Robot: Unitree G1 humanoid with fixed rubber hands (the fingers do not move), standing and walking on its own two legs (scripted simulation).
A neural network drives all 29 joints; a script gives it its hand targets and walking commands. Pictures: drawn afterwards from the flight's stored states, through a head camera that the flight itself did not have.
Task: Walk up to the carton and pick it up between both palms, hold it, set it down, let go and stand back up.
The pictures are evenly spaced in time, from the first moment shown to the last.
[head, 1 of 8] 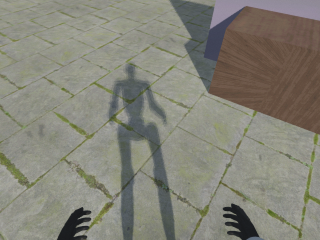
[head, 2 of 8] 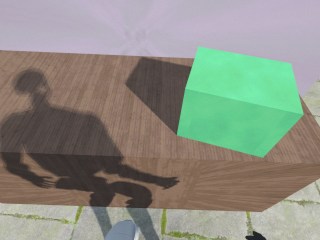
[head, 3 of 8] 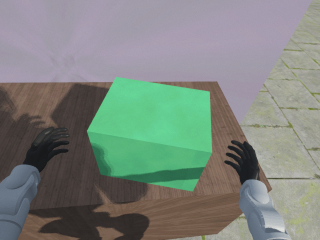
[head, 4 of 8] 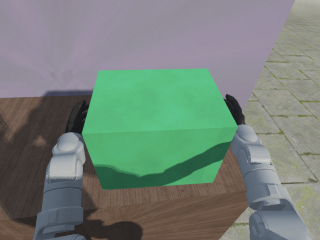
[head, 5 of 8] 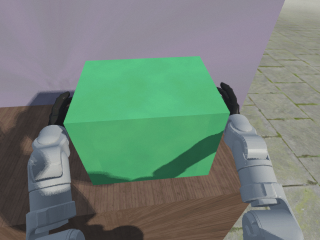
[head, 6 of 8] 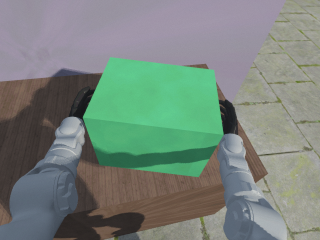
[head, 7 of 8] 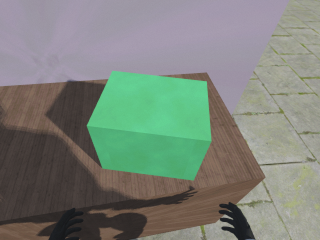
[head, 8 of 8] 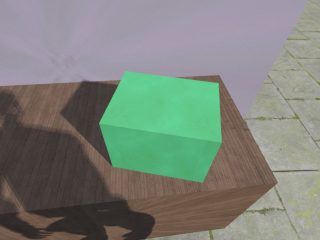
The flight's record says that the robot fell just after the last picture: no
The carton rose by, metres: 0.19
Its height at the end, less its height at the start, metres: +0.00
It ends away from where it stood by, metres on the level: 0.03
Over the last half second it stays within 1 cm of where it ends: yes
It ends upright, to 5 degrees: yes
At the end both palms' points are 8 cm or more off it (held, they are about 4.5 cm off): yes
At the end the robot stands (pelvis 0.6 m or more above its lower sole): yes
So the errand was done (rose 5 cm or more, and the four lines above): yes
